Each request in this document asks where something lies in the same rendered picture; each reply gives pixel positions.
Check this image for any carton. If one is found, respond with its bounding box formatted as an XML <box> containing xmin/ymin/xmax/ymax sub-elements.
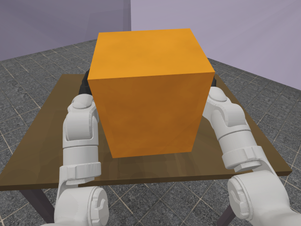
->
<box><xmin>87</xmin><ymin>28</ymin><xmax>215</xmax><ymax>158</ymax></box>

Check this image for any left robot hand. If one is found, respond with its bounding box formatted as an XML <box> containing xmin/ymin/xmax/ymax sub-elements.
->
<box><xmin>79</xmin><ymin>69</ymin><xmax>92</xmax><ymax>95</ymax></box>

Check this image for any robot right upper arm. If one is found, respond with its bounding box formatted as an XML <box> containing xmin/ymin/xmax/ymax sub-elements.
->
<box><xmin>227</xmin><ymin>170</ymin><xmax>301</xmax><ymax>226</ymax></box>

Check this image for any robot right forearm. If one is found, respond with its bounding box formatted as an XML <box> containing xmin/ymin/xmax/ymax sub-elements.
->
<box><xmin>202</xmin><ymin>87</ymin><xmax>290</xmax><ymax>205</ymax></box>

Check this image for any robot left upper arm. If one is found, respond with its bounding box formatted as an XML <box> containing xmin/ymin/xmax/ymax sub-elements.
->
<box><xmin>40</xmin><ymin>186</ymin><xmax>109</xmax><ymax>226</ymax></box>

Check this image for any robot left forearm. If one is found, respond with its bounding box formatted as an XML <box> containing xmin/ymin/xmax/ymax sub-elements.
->
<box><xmin>54</xmin><ymin>94</ymin><xmax>101</xmax><ymax>223</ymax></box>

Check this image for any right robot hand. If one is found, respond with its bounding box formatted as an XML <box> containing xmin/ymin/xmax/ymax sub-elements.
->
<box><xmin>211</xmin><ymin>78</ymin><xmax>216</xmax><ymax>87</ymax></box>

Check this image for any table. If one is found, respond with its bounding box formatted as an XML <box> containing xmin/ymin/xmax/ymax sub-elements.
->
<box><xmin>0</xmin><ymin>74</ymin><xmax>292</xmax><ymax>226</ymax></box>

